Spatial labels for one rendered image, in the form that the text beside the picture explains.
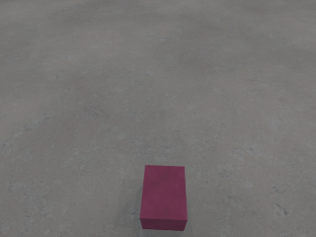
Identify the carton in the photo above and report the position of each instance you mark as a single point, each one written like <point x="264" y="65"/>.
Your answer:
<point x="164" y="198"/>

